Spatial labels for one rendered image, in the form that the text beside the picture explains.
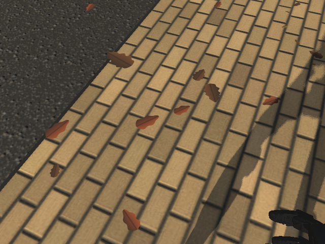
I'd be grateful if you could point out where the right robot hand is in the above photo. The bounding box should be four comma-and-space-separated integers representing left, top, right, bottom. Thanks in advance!
266, 209, 325, 244

